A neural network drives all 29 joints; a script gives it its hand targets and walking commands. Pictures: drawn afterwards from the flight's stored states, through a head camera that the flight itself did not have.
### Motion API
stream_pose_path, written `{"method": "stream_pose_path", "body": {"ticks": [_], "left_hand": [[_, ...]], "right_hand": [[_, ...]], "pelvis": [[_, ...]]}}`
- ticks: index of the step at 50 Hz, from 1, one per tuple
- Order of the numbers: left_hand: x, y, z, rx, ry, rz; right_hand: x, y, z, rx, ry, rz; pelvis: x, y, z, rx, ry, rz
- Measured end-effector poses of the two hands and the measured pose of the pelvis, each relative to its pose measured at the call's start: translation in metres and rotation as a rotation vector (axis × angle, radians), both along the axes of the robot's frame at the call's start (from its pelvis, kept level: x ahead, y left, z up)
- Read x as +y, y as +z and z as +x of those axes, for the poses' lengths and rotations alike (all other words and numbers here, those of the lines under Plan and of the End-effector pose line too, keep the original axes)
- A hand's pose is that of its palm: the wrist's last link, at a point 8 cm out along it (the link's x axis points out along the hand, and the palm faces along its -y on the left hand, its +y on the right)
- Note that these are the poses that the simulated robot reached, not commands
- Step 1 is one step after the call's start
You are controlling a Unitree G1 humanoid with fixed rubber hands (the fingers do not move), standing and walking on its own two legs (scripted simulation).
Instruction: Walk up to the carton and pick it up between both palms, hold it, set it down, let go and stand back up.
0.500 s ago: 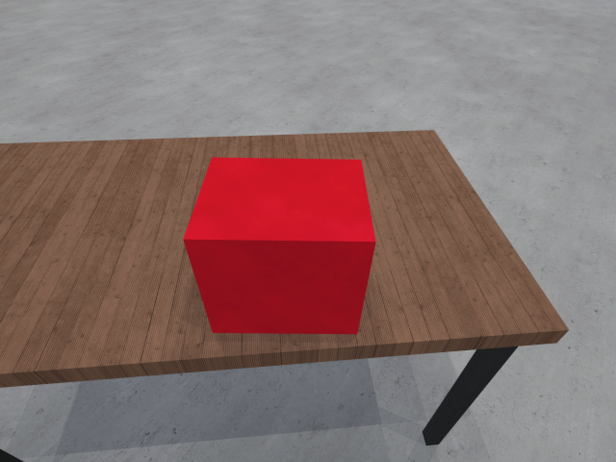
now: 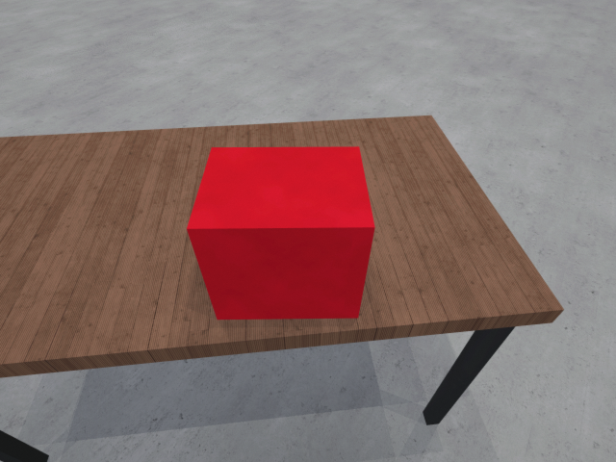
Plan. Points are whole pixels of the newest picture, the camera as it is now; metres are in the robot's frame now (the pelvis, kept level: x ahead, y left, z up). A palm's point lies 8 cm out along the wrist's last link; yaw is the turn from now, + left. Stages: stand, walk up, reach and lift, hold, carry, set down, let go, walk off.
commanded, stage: stand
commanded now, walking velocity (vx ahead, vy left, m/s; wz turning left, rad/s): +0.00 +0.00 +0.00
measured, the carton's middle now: (286, 234) +0.46 +0.04 +0.03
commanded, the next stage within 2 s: none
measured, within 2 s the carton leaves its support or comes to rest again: neither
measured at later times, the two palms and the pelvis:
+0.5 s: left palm out of the picture +0.04 +0.30 -0.13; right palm out of the picture +0.03 -0.27 -0.13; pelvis -0.01 +0.01 +0.00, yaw -1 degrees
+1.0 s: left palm out of the picture +0.06 +0.31 -0.13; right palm out of the picture +0.05 -0.26 -0.13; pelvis +0.01 +0.03 +0.00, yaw -1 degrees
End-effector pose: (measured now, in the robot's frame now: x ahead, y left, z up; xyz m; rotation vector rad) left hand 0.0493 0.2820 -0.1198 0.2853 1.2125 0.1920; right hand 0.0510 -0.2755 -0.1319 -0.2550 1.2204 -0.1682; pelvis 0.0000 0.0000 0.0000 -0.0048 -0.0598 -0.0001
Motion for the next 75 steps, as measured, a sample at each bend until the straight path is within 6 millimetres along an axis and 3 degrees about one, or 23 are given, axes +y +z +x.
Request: {"method": "stream_pose_path", "body": {"ticks": [14,28,47,75], "left_hand": [[0.009,-0.003,-0.006,0.027,-0.003,-0.002],[0.016,-0.006,-0.005,0.051,-0.007,-0.01],[0.025,-0.006,0.007,0.057,-0.003,-0.003],[0.023,-0.007,0.025,0.053,0.009,-0.001]], "right_hand": [[-0.002,0.003,-0.018,0.039,-0.03,-0.027],[0.006,0.005,-0.022,0.055,-0.043,-0.033],[0.019,0.004,-0.005,0.051,-0.043,-0.026],[0.017,0.004,0.017,0.046,-0.048,-0.034]], "pelvis": [[0.008,0.001,-0.008,0.0,-0.005,0.0],[0.016,0.002,-0.007,0.005,-0.01,0.002],[0.025,0.002,0.005,0.017,-0.011,0.004],[0.026,0.001,0.022,0.025,-0.007,0.006]]}}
